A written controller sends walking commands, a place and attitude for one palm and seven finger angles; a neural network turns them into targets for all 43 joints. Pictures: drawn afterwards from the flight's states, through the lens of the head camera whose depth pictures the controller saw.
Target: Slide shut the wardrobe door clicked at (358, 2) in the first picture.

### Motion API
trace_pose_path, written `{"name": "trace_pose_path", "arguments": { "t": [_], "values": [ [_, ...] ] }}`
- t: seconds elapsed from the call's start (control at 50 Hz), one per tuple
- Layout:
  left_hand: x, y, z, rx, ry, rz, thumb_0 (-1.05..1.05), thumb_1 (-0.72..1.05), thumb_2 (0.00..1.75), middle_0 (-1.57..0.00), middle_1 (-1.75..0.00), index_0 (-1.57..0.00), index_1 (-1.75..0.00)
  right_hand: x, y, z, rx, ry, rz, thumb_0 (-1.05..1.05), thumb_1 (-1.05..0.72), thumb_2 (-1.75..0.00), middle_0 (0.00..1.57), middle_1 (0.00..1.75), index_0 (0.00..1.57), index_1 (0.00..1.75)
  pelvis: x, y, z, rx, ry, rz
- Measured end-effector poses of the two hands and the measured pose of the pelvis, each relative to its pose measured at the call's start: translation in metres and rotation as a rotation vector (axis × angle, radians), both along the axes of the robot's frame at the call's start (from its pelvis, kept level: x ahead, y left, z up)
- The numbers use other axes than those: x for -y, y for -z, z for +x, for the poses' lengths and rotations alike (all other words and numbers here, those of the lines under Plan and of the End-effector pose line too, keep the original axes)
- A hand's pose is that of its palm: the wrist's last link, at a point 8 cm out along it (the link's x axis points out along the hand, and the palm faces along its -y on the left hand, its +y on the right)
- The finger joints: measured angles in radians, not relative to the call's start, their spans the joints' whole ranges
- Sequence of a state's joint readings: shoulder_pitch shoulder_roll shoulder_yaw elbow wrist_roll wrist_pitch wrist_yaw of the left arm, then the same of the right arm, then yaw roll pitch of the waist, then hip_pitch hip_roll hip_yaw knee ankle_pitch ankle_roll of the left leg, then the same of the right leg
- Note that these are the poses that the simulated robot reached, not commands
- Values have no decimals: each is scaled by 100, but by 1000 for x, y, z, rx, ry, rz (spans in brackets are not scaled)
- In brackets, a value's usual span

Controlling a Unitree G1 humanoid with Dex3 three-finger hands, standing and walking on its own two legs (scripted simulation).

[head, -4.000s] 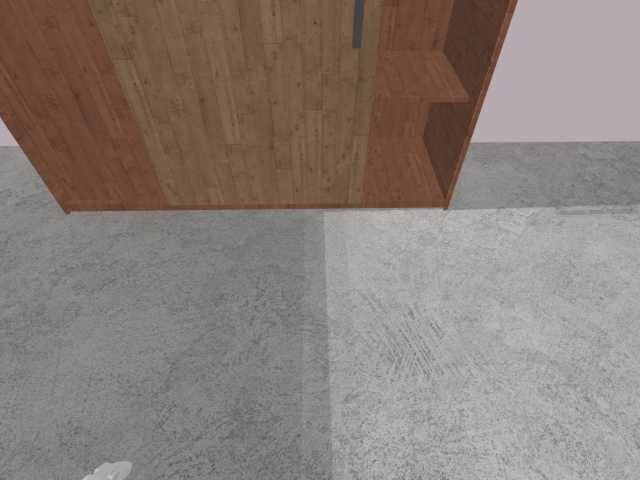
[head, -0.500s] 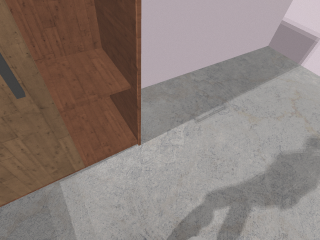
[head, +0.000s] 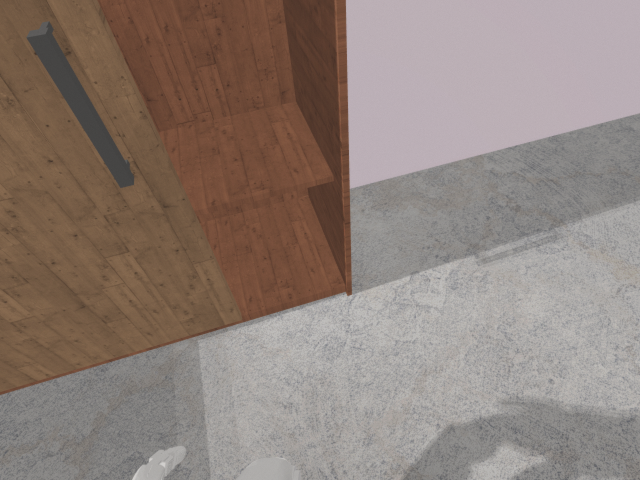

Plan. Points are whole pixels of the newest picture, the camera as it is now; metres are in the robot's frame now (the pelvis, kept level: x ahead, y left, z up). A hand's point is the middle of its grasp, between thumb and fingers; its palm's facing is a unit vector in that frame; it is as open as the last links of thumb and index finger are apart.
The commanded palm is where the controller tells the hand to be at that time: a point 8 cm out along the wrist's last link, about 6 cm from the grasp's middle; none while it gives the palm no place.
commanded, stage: turn to face it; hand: left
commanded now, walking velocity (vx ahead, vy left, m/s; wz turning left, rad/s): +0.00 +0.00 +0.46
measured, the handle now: (91, 113) +0.67 +0.41 +0.13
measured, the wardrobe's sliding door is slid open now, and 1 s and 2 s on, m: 0.39 0.39 0.39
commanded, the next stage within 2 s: take the last steps up to it in 0.36 s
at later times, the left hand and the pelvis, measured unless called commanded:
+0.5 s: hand out of the picture -0.08 +0.24 -0.18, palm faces +0.31 -0.92 -0.26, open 7.4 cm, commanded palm none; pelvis -0.02 +0.03 +0.00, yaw +13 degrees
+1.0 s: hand out of the picture -0.04 +0.16 -0.16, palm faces +0.36 -0.91 -0.18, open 7.3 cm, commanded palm none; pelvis +0.05 +0.02 +0.01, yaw +18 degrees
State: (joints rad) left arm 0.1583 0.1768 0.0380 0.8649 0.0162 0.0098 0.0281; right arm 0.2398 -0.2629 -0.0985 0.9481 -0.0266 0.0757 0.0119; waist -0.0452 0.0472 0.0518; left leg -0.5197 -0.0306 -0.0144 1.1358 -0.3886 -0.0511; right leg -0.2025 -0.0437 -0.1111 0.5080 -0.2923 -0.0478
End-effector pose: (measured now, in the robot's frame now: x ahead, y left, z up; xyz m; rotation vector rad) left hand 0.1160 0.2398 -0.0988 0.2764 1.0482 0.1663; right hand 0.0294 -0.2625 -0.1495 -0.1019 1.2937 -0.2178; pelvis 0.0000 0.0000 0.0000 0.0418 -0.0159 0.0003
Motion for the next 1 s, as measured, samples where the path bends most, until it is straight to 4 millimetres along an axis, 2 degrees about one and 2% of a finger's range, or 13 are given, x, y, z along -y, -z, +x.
{"name": "trace_pose_path", "arguments": {
  "t": [0.1,0.18,0.24,0.32,0.36,0.4,0.48,0.6,0.66,0.74,0.8,0.88,1.0],
  "values": [
    [-1,4,-45,-56,-91,-7,1,91,89,-20,-30,-20,-30,9,-6,38,23,-105,-15,0,-91,-90,19,30,20,30,6,-2,-2,7,-65,17],
    [-6,12,-94,-140,-173,-19,1,90,89,-20,-30,-20,-30,1,-10,73,51,-193,-26,0,-91,-90,19,30,20,30,4,-2,-5,3,-105,17],
    [-13,20,-133,-215,-236,-32,1,90,89,-20,-30,-20,-30,-15,-15,101,90,-259,-33,0,-91,-90,19,30,20,30,-1,-1,-8,-1,-129,10],
    [-26,34,-183,-303,-325,-56,1,90,89,-20,-30,-20,-30,-47,-23,132,158,-350,-45,0,-91,-90,19,30,20,30,-13,5,-12,-4,-168,-12],
    [-35,47,-203,-334,-364,-72,1,90,89,-20,-30,-20,-30,-63,-23,143,200,-393,-57,0,-91,-90,19,30,20,30,-22,14,-14,-4,-188,-34],
    [-40,53,-216,-363,-388,-80,1,91,89,-20,-30,-20,-30,-77,-27,146,215,-423,-57,0,-91,-90,19,30,20,30,-25,14,-17,6,-195,-21],
    [-43,50,-220,-354,-418,-99,1,91,89,-20,-30,-20,-30,-93,-33,137,199,-448,-51,0,-91,-90,20,30,20,30,-29,7,-20,15,-221,-31],
    [-34,42,-197,-272,-393,-120,1,91,89,-20,-30,-20,-30,-96,-27,109,157,-424,-7,0,-90,-90,20,30,21,30,-28,0,-20,21,-241,-36],
    [-24,39,-178,-239,-363,-124,1,91,89,-20,-30,-20,-30,-87,-17,89,118,-386,16,0,-90,-90,20,30,21,30,-23,0,-15,20,-246,-28],
    [-9,39,-152,-178,-333,-112,1,91,89,-20,-30,-20,-30,-60,4,63,32,-335,25,0,-91,-90,20,30,21,30,-12,9,-2,16,-255,-9],
    [5,37,-146,-140,-365,-113,1,91,89,-20,-30,-20,-30,-45,12,47,-68,-337,22,0,-92,-90,20,30,20,30,-7,10,7,26,-279,-20],
    [20,30,-158,-200,-412,-129,0,92,89,-20,-30,-20,-30,-36,4,48,-129,-328,23,0,-91,-90,19,30,20,30,-8,-1,25,22,-287,-16],
    [39,29,-176,-339,-459,-189,1,91,89,-20,-30,-20,-30,-49,-6,76,-141,-331,21,0,-91,-90,19,30,20,30,-18,-7,53,11,-309,-25]
  ]
}}
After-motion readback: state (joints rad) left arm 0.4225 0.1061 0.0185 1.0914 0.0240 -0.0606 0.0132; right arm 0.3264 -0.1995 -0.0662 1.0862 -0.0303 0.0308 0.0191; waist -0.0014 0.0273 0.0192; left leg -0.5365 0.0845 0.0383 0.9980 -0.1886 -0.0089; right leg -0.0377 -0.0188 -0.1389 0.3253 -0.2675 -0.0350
